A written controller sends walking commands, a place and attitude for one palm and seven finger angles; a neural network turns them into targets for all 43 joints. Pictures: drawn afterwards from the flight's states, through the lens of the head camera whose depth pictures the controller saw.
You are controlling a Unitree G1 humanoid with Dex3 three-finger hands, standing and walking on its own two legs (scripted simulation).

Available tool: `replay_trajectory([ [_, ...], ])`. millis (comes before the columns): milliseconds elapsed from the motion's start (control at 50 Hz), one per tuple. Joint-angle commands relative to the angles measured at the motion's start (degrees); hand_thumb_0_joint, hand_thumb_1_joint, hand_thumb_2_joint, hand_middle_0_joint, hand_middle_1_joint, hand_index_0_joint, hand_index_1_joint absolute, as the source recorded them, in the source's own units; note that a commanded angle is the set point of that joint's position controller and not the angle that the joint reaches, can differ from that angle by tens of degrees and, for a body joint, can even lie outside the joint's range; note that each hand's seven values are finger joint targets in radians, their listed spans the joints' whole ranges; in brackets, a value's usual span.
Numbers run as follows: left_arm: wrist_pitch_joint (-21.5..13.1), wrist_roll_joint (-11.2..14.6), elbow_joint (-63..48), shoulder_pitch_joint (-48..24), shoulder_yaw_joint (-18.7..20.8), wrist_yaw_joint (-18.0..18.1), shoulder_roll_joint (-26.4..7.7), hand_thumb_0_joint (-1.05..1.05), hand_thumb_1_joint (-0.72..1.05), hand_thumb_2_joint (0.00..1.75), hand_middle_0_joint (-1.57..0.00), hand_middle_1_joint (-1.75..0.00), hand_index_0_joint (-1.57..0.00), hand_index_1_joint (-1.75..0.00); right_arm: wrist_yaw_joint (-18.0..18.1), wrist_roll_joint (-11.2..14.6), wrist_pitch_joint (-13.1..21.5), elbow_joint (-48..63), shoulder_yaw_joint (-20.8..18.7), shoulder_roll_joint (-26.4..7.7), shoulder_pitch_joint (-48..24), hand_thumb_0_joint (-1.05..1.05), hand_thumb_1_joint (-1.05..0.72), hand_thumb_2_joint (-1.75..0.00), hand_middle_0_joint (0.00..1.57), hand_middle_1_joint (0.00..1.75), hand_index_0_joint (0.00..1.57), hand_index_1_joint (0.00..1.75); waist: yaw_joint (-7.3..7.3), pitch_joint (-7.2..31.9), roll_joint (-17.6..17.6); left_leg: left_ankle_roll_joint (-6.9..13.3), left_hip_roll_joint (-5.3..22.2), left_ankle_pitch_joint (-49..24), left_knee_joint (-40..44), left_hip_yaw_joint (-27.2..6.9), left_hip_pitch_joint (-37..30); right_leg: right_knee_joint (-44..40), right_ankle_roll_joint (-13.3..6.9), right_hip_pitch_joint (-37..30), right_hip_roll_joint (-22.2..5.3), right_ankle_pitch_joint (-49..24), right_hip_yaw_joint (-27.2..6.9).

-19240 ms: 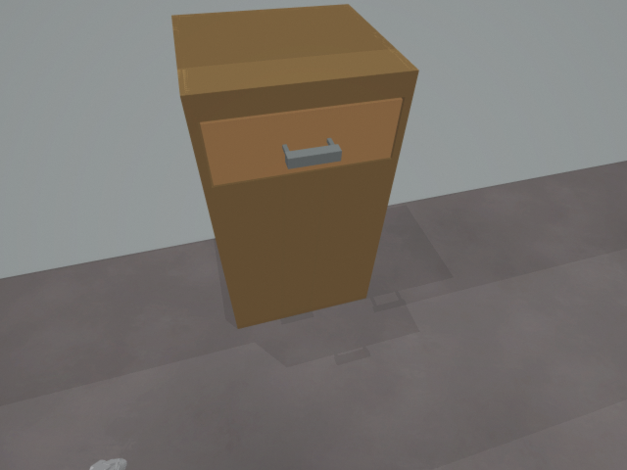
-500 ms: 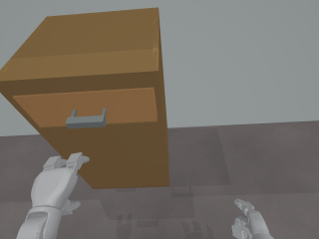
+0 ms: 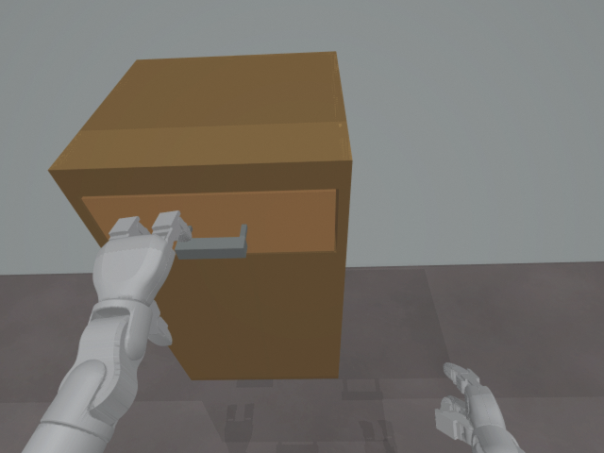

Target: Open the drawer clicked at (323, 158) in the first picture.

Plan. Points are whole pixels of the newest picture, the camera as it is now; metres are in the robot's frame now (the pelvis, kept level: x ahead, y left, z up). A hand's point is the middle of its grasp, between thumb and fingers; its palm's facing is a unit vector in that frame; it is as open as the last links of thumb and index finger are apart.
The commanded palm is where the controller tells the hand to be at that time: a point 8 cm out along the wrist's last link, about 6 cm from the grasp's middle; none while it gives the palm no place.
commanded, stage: raise the hand with hooked fingers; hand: left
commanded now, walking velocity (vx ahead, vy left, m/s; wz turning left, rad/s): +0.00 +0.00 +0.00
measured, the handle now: (214, 238) +0.47 +0.23 -0.01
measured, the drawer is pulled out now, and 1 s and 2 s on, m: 0.00 0.00 0.00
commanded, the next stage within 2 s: move the hooked fingers above the handle in 0.50 s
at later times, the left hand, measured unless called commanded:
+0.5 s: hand (115, 284) +0.28 +0.28 +0.10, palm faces +0.15 -0.08 -0.99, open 13.8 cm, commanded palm +0.25 +0.27 +0.16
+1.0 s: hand (145, 273) +0.31 +0.26 +0.08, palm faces +0.01 -0.04 -1.00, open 13.8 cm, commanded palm +0.29 +0.26 +0.14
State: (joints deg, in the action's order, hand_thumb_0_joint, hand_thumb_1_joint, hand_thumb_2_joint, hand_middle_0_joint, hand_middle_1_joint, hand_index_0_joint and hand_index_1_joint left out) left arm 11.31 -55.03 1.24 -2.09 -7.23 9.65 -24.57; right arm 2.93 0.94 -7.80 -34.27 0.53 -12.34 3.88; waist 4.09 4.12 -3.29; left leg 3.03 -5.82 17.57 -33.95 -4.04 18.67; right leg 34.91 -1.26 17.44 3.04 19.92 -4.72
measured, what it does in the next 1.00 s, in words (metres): stands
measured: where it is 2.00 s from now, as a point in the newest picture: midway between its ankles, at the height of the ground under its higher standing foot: outside the picture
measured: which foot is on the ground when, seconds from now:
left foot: down 0.00-1.00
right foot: down 0.00-1.00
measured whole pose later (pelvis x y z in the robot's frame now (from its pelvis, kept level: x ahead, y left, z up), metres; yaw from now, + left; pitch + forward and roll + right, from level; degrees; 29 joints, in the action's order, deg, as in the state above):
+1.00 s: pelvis -0.02 -0.02 +0.01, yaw +1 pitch +3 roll +0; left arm 4.5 -54.2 18.2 -14.4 -3.2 4.8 -28.8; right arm 4.0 1.4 -6.8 -36.5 0.0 -14.6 9.6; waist 3.4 1.7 -3.3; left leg 1.5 -4.5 13.5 -29.7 -5.8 18.8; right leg 30.2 -2.5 17.2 3.9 15.7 -3.0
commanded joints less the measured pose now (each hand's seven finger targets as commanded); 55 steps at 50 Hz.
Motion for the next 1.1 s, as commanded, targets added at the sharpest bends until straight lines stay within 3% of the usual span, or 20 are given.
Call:
replay_trajectory([
  [0, 2.1, -0.3, -7.5, -21.1, 7.5, -0.5, -11.5, 0.00, -0.50, 0.30, -0.30, -1.20, -0.30, -1.20, 0.3, 0.2, 1.2, 7.6, -1.5, -6.8, -5.9, 0.00, -0.90, -0.90, 0.20, 0.30, 0.20, 0.30, -0.80, 9.0, 0.0, -1.7, 3.9, -18.6, 6.6, 0.2, -8.5, -5.7, -1.5, -2.9, -1.2, -13.9, 4.1],
  [80, 2.3, -0.1, -7.1, -27.1, 5.6, -4.6, -11.6, 0.00, -0.50, 0.30, -0.30, -1.20, -0.30, -1.20, -0.1, 0.1, 0.8, 7.7, -1.3, -7.3, -5.0, 0.00, -0.90, -0.90, 0.20, 0.30, 0.20, 0.30, -1.53, 10.1, -0.5, -2.6, 4.9, -21.2, 7.8, -1.3, -11.4, -6.5, -1.8, -2.9, -1.1, -12.6, 5.0],
  [180, -0.9, 1.1, -5.1, -18.6, 5.2, -8.6, -9.7, 0.00, -0.50, 0.30, -0.30, -1.20, -0.30, -1.20, -1.2, -0.1, 1.2, 8.4, -1.4, -7.5, -3.1, 0.00, -0.90, -0.90, 0.20, 0.30, 0.20, 0.30, -0.64, 8.3, 1.6, -3.1, 5.7, -22.0, 9.1, -2.2, -11.1, -7.6, -1.7, -3.0, -0.9, -11.3, 5.6],
  [260, -5.7, 0.0, -13.8, -21.6, 9.1, -6.7, -13.9, 0.00, -0.50, 0.30, -0.30, -1.20, -0.30, -1.20, -1.9, -1.0, 2.1, 8.9, -1.8, -7.7, -2.4, 0.00, -0.90, -0.90, 0.20, 0.30, 0.20, 0.30, 0.63, 13.0, -3.2, -4.0, 6.0, -24.6, 9.4, -4.3, -13.8, -7.1, -1.9, -3.9, -0.9, -11.3, 5.4],
  [340, -8.9, 0.0, -16.2, -22.0, 13.5, -1.7, -16.5, 0.00, -0.50, 0.30, -0.30, -1.20, -0.30, -1.20, -1.9, -1.2, 3.2, 7.7, -2.5, -7.8, -1.9, 0.00, -0.90, -0.90, 0.20, 0.30, 0.20, 0.30, 1.48, 13.1, -4.6, -5.1, 6.0, -22.9, 10.0, -6.0, -14.0, -6.8, -2.1, -2.9, -0.2, -10.7, 5.3],
  [420, -7.6, 1.1, -10.6, -21.2, 11.4, 1.1, -13.1, 0.00, -0.50, 0.30, -0.30, -1.20, -0.30, -1.20, -1.8, -0.4, 3.4, 6.2, -2.9, -7.7, -1.8, 0.00, -0.90, -0.90, 0.20, 0.30, 0.20, 0.30, 0.77, 9.6, -1.1, -4.3, 4.9, -13.7, 11.1, -4.4, -10.5, -7.8, -2.0, -1.8, -0.3, -8.5, 5.1],
  [520, -3.1, 1.1, -6.8, -21.7, 5.2, -0.8, -9.1, 0.00, -0.50, 0.30, -0.30, -1.20, -0.30, -1.20, -1.2, 0.5, 2.9, 6.2, -2.8, -8.1, -2.8, 0.00, -0.90, -0.90, 0.20, 0.30, 0.20, 0.30, -0.35, 8.1, 0.8, -3.3, 4.6, -5.4, 13.0, -3.4, -8.5, -8.6, -1.7, -2.3, -0.8, -5.6, 5.0],
  [580, -2.9, 0.5, -9.5, -23.1, 4.2, -2.7, -9.7, 0.00, -0.50, 0.30, -0.30, -1.20, -0.30, -1.20, -1.0, 0.1, 3.1, 6.7, -2.6, -8.1, -3.6, 0.00, -0.90, -0.90, 0.20, 0.30, 0.20, 0.30, -0.48, 9.9, -0.8, -2.8, 4.6, -5.8, 12.9, -3.1, -9.7, -8.9, -1.8, -3.9, -0.9, -6.0, 4.6],
  [600, -3.2, 0.2, -8.7, -24.7, 4.0, -3.0, -9.9, 0.00, -0.50, 0.30, -0.30, -1.20, -0.30, -1.20, -0.7, -0.1, 3.1, 6.4, -2.5, -8.1, -3.3, 0.00, -0.90, -0.90, 0.20, 0.30, 0.20, 0.30, -0.92, 9.3, 0.3, -2.6, 4.5, -5.4, 12.9, -3.1, -9.3, -9.0, -1.8, -3.5, -0.9, -5.7, 4.8],
  [620, -3.6, -0.1, -7.6, -26.3, 4.3, -3.2, -10.5, 0.00, -0.50, 0.30, -0.30, -1.20, -0.30, -1.20, -0.4, -0.2, 3.2, 6.3, -2.3, -8.0, -3.2, 0.00, -0.90, -0.90, 0.20, 0.30, 0.20, 0.30, -1.08, 8.3, 1.4, -2.1, 4.4, -4.7, 12.8, -2.6, -8.8, -9.4, -1.7, -3.1, -0.9, -5.3, 4.7],
  [640, -4.3, -0.5, -7.1, -27.1, 7.3, -3.1, -13.6, 0.00, -0.50, 0.30, -0.30, -1.20, -0.30, -1.20, -0.1, -0.3, 3.3, 6.1, -2.1, -8.3, -3.1, 0.00, -0.90, -0.90, 0.20, 0.30, 0.20, 0.30, -0.83, 8.4, 1.5, -1.9, 4.5, -4.1, 12.9, -2.5, -8.1, -9.5, -1.7, -3.4, -0.5, -4.8, 4.6],
  [660, -4.9, -0.8, -5.1, -28.4, 6.5, -3.0, -13.0, 0.00, -0.50, 0.30, -0.30, -1.20, -0.30, -1.20, 0.2, -0.4, 3.4, 5.9, -1.7, -7.9, -3.0, 0.00, -0.90, -0.90, 0.20, 0.30, 0.20, 0.30, -0.88, 7.3, 1.2, -1.5, 3.9, -3.3, 12.7, -1.8, -7.3, -9.8, -1.7, -3.3, -0.8, -3.7, 4.6],
  [720, -6.3, -0.9, 0.5, -29.8, 11.2, -1.9, -17.0, 0.00, -0.50, 0.30, -0.30, -1.20, -0.30, -1.20, 1.1, -0.1, 3.3, 5.1, -1.5, -7.7, -2.3, 0.00, -0.90, -0.90, 0.20, 0.30, 0.20, 0.30, -0.19, 5.6, 2.7, -1.0, 3.3, -3.7, 12.1, -0.5, -5.6, -10.6, -1.8, -3.3, -0.7, -2.6, 4.3],
  [740, -6.8, -1.0, 1.0, -31.1, 12.8, -1.5, -18.9, 0.00, -0.50, 0.30, -0.30, -1.20, -0.30, -1.20, 1.3, -0.1, 3.3, 5.1, -1.6, -8.0, -2.4, 0.00, -0.90, -0.90, 0.20, 0.30, 0.20, 0.30, 0.10, 6.3, 1.1, -1.1, 3.0, -4.7, 11.8, 0.0, -5.2, -10.7, -1.9, -4.0, -0.5, -2.9, 3.8],
  [820, -7.4, -0.5, 4.1, -31.8, 11.0, -0.8, -16.4, 0.00, -0.50, 0.30, -0.30, -1.20, -0.30, -1.20, 1.5, 0.2, 3.4, 5.4, -1.8, -7.5, -1.8, 0.00, -0.90, -0.90, 0.20, 0.30, 0.20, 0.30, -0.17, 8.7, -0.6, -1.2, 2.2, -8.9, 10.0, 1.0, -5.5, -10.2, -1.9, -4.7, -1.0, -6.2, 3.6],
  [840, -7.3, -0.3, 4.8, -29.8, 12.2, -0.9, -17.1, 0.00, -0.50, 0.30, -0.30, -1.20, -0.30, -1.20, 1.4, 0.1, 3.5, 5.7, -2.1, -7.6, -1.5, 0.00, -0.90, -0.90, 0.20, 0.30, 0.20, 0.30, 0.33, 9.9, -1.0, -1.1, 2.1, -9.9, 9.5, 1.1, -5.5, -10.2, -1.9, -5.6, -0.8, -7.1, 3.2],
  [920, -7.1, 0.7, 6.5, -29.1, 8.6, -2.6, -14.4, 0.00, -0.50, 0.30, -0.30, -1.20, -0.30, -1.20, 1.4, 0.2, 3.4, 6.0, -2.4, -8.3, -0.4, 0.00, -0.90, -0.90, 0.20, 0.30, 0.20, 0.30, -1.29, 11.4, 2.9, -0.3, 1.7, -12.1, 7.0, 2.3, -4.2, -9.7, -1.1, -6.2, -1.5, -12.4, 2.2],
  [1000, -9.6, 1.5, 4.7, -28.0, 10.4, -4.2, -16.7, 0.00, -0.50, 0.30, -0.30, -1.20, -0.30, -1.20, 1.6, -0.1, 3.4, 6.2, -3.1, -8.9, 0.3, 0.00, -0.90, -0.90, 0.20, 0.30, 0.20, 0.30, -1.33, 13.5, 4.8, 0.4, 1.1, -14.3, 4.8, 2.8, -2.7, -8.3, -0.5, -8.1, -2.1, -18.8, 0.9],
  [1040, -11.3, 1.7, 4.0, -28.4, 12.9, -3.8, -19.3, 0.00, -0.50, 0.30, -0.30, -1.20, -0.30, -1.20, 1.8, -0.2, 3.3, 6.0, -3.2, -9.1, 0.7, 0.00, -0.90, -0.90, 0.20, 0.30, 0.20, 0.30, -1.25, 13.7, 4.3, 0.4, 0.8, -14.3, 4.1, 2.7, -1.2, -7.4, -0.4, -8.7, -2.3, -20.1, 0.2],
  [1080, -13.2, 1.7, 3.5, -29.9, 13.5, -2.8, -19.3, 0.00, -0.50, 0.30, -0.30, -1.20, -0.30, -1.20, 2.0, -0.1, 3.6, 5.6, -3.4, -8.7, 1.2, 0.00, -0.90, -0.90, 0.20, 0.30, 0.20, 0.30, -1.46, 13.1, 3.7, 0.5, 0.7, -14.6, 3.2, 2.8, -0.9, -6.7, -0.3, -7.0, -2.3, -21.9, 0.1],
])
